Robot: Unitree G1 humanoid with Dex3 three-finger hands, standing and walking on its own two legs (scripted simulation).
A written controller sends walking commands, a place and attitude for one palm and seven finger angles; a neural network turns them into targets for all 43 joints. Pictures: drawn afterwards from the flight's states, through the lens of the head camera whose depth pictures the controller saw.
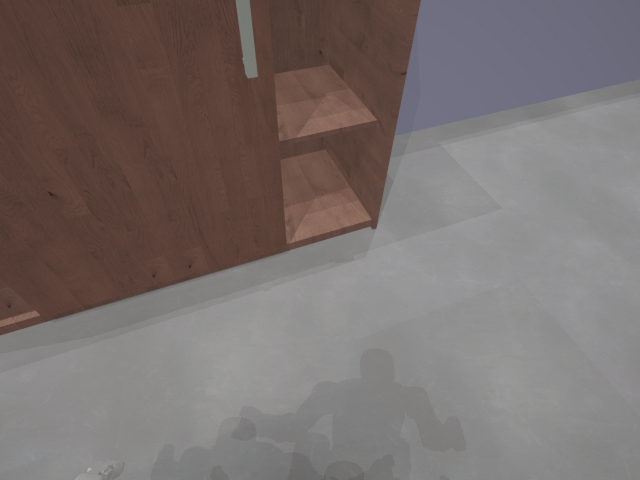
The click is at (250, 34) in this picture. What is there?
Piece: wardrobe's sliding door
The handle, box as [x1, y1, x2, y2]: [236, 0, 257, 77]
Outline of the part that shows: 236,0 243,53 242,58 245,73 247,77 257,76 249,0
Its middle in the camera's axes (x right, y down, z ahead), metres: -0.17 -0.46 +0.85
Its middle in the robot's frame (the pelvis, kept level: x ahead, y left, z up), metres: +0.96 +0.22 +0.12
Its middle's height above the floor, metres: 0.89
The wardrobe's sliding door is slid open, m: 0.38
